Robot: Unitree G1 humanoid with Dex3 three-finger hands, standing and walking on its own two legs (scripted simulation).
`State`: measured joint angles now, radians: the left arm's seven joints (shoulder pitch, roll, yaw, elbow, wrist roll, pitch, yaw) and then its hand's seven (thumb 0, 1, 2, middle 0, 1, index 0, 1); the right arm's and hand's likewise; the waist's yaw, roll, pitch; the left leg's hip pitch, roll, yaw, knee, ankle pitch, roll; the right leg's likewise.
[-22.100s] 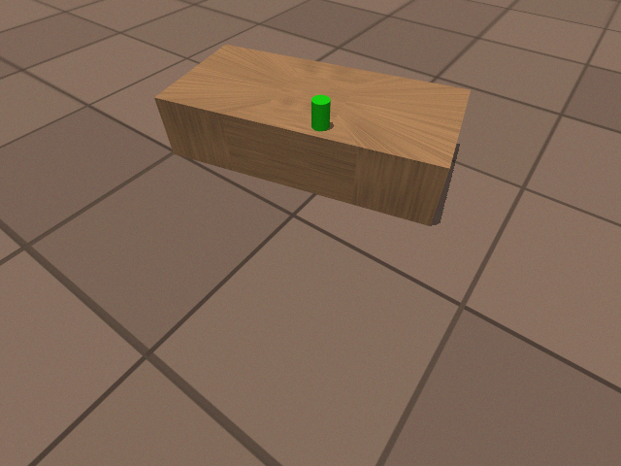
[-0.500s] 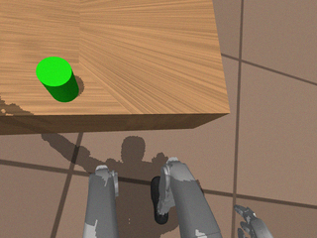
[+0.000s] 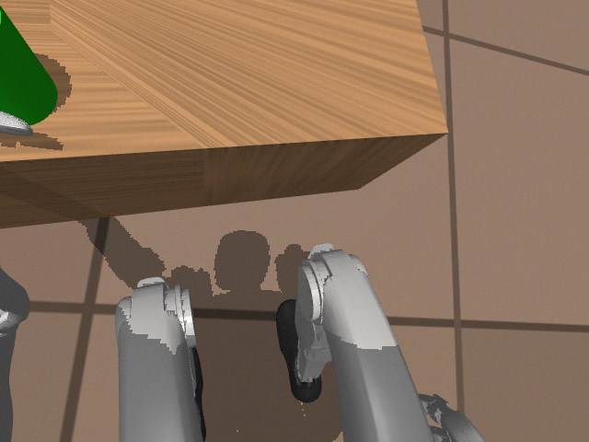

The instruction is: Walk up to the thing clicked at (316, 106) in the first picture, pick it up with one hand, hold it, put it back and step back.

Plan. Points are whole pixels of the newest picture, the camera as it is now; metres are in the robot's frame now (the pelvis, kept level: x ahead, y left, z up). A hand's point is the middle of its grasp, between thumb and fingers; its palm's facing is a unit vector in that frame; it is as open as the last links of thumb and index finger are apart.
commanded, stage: close in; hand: left
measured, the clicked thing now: out of the picture +0.54 +0.25 -0.01
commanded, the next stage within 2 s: rest palm in 0.36 s
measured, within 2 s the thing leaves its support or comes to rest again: leaves its support in 0.72 s
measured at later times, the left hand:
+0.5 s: hand out of the picture +0.55 +0.27 +0.01, palm faces +0.25 -0.97 +0.01, open 17.7 cm
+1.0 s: hand out of the picture +0.56 +0.25 +0.01, palm faces +0.26 -0.97 -0.02, open 15.6 cm
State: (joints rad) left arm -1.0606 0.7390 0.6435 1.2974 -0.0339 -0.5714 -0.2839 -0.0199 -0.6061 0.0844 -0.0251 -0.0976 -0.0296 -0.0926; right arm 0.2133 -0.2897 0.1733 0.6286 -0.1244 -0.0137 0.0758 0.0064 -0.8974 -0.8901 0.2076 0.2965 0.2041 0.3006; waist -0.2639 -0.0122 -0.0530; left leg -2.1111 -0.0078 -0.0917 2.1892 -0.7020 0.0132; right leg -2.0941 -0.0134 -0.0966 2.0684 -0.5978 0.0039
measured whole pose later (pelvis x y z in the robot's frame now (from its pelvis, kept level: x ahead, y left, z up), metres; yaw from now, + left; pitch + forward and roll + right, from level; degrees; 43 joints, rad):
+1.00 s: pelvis +0.00 +0.00 +0.00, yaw +2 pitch +36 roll -6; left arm -1.08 0.58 0.44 1.21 -0.01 -0.52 -0.06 -0.01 -0.58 0.24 -0.40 -0.36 -0.41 -0.36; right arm 0.20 -0.29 0.09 0.64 -0.09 0.04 0.08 0.00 -0.91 -0.89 0.21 0.30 0.20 0.30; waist -0.20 0.01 -0.11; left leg -2.11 -0.03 -0.07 2.18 -0.70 0.02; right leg -2.10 -0.03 -0.07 2.08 -0.61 0.01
